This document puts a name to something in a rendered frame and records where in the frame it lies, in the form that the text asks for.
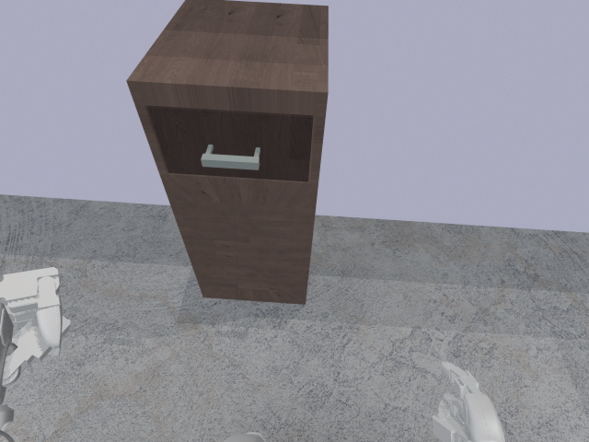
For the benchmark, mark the cabinet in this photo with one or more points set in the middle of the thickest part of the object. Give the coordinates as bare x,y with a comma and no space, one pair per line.
247,239

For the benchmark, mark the drawer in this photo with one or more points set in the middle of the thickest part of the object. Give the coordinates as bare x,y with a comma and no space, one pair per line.
284,140

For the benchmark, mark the left robot hand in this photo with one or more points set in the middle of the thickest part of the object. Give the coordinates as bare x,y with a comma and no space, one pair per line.
31,299

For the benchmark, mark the handle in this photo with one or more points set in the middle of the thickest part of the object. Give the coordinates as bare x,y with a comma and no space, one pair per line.
230,162

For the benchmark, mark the right robot hand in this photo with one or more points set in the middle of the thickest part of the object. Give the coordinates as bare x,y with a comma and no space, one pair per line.
475,419

